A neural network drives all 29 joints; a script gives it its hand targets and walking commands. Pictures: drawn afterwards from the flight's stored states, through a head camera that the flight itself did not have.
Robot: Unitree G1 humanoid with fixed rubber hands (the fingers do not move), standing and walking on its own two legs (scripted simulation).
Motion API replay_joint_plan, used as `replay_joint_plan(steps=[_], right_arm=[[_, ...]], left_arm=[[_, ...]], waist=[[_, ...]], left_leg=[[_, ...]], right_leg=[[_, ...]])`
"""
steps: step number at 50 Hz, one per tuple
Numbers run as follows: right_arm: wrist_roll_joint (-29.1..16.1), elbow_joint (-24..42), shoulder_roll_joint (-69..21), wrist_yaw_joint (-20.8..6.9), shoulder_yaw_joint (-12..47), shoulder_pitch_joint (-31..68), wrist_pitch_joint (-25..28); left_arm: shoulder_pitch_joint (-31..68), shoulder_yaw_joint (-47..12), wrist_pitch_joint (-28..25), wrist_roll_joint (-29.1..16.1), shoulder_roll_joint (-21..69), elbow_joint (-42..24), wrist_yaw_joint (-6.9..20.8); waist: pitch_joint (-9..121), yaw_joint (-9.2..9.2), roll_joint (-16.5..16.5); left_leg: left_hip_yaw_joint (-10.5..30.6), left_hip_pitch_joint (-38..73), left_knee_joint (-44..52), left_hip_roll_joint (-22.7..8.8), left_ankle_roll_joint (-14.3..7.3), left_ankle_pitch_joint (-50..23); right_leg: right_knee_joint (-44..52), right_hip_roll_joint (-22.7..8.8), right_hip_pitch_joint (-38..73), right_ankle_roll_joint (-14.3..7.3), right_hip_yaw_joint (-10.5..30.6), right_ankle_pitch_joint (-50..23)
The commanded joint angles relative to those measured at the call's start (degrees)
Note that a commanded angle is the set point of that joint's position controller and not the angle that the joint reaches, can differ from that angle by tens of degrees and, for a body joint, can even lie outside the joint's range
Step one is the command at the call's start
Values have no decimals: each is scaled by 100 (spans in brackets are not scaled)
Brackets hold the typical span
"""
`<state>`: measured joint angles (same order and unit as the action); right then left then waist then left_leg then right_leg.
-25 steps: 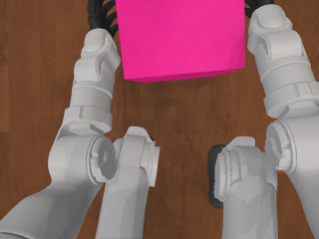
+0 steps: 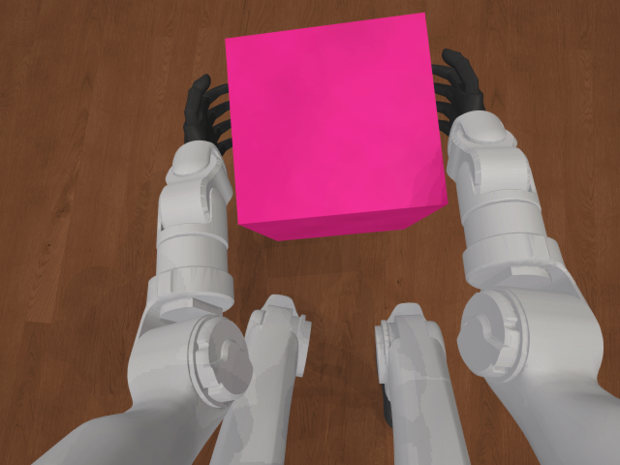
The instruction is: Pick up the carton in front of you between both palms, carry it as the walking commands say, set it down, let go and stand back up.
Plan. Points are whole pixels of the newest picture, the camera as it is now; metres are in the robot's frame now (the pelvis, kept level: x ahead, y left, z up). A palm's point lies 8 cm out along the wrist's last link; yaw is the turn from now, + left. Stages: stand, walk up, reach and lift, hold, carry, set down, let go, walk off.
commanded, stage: reach and lift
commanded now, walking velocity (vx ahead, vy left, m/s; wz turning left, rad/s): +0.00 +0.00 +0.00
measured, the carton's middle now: (333, 154) +0.51 +0.02 -0.14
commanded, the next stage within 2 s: none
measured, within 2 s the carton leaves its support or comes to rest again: neither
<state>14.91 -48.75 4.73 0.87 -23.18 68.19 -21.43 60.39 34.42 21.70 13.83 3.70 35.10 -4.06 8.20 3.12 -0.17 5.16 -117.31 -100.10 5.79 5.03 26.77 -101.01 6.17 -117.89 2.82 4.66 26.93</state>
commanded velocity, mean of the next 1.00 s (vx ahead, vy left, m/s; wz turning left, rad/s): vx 0.00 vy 0.00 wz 0.00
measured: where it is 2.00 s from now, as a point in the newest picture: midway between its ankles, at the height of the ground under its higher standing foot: (334, 390)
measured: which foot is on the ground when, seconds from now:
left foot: down 0.00-1.00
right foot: down 0.00-1.00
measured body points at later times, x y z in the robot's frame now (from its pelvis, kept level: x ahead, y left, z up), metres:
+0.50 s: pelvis +0.05 +0.00 +0.13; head +0.22 -0.01 +0.55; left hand +0.46 +0.17 +0.09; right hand +0.48 -0.14 +0.08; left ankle +0.12 +0.14 -0.45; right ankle +0.12 -0.12 -0.45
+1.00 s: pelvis +0.10 +0.01 +0.26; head +0.14 +0.00 +0.71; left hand +0.43 +0.16 +0.24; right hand +0.43 -0.14 +0.23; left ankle +0.12 +0.14 -0.45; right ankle +0.12 -0.12 -0.45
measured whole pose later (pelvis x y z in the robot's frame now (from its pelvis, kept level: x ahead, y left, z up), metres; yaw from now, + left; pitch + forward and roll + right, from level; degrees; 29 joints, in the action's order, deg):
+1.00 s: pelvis +0.10 +0.01 +0.26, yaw -1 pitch +13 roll +0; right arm 12.0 -30.6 -7.4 2.2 -16.8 19.6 -22.2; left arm 18.8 19.0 21.7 12.6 9.3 28.0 -2.2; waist 9.4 1.0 0.0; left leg 7.7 -36.4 -41.8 3.4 1.3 18.4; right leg -41.8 3.7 -36.3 1.1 7.7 18.6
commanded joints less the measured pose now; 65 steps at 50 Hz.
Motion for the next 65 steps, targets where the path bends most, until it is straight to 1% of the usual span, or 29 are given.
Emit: replay_joint_plan(steps=[1, 6, 10, 15, 24, 34, 41, 49, 57, 60, 65], right_arm=[[-981, 199, -6250, -1381, 2344, 3164, 118], [-1234, 659, -6606, -1387, 2891, 2761, 45], [-1309, 827, -6773, -1347, 3119, 2363, 53], [-1247, 820, -6899, -1289, 3141, 1781, 121], [-1076, 805, -7006, -1225, 3096, 745, 274], [-1092, 1197, -7088, -1193, 3479, -359, 384], [-1110, 1465, -7077, -1219, 3729, -1147, 332], [-1188, 1863, -6973, -1282, 3981, -2011, 7], [-1407, 2702, -6882, -1350, 4357, -2534, -661], [-1362, 2814, -6772, -1377, 4252, -2621, -946], [-1176, 2557, -6668, -1465, 3780, -2384, -1193]], left_arm=[[4030, -3429, 56, -1041, 5779, 277, 1557], [3493, -3884, 115, -1247, 5992, 85, 1593], [3015, -4077, 102, -1311, 6094, 103, 1605], [2388, -4122, 30, -1250, 6159, 236, 1601], [1321, -4117, -129, -1031, 6210, 362, 1596], [120, -4415, -247, -919, 6280, 222, 1590], [-706, -4694, -205, -898, 6306, 36, 1589], [-1565, -5026, 109, -959, 6249, -339, 1601], [-2168, -5385, 734, -1191, 6298, -969, 1685], [-2255, -5259, 1002, -1138, 6201, -1048, 1707], [-2023, -4763, 1238, -915, 6084, -816, 1795]], waist=[[6346, 48, -195], [6453, 52, -307], [6124, 32, -364], [5529, -2, -339], [4635, -44, -184], [3934, -95, -130], [3281, -151, -81], [2437, -217, 25], [1566, -283, 48], [986, -299, 43], [202, -288, 60]], left_leg=[[-1129, 3583, 1141, 373, -198, -850], [-1064, 4093, 1476, 384, -194, -1120], [-975, 4400, 1804, 398, -207, -1153], [-850, 4808, 2285, 402, -236, -1136], [-641, 5757, 3282, 352, -307, -1208], [-370, 7219, 4447, 243, -373, -1657], [-190, 8394, 5365, 149, -398, -2153], [-41, 9697, 6424, 34, -391, -2829], [-8, 10787, 7353, -39, -366, -3111], [2, 10943, 7642, -67, -369, -2789], [-56, 10789, 7860, -101, -423, -1820]], right_leg=[[1267, 385, 3721, -227, -941, -643], [1611, 394, 4386, -153, -877, -955], [1949, 395, 4773, -124, -791, -1015], [2440, 385, 5196, -127, -664, -1025], [3448, 322, 6183, -153, -419, -1178], [4627, 220, 7501, -187, -195, -1654], [5518, 121, 8500, -220, -62, -2125], [6535, 17, 9695, -227, 31, -2744], [7474, -53, 10755, -196, -4, -2964], [7757, -72, 10867, -217, -31, -2624], [7964, -113, 10757, -267, -75, -1717]])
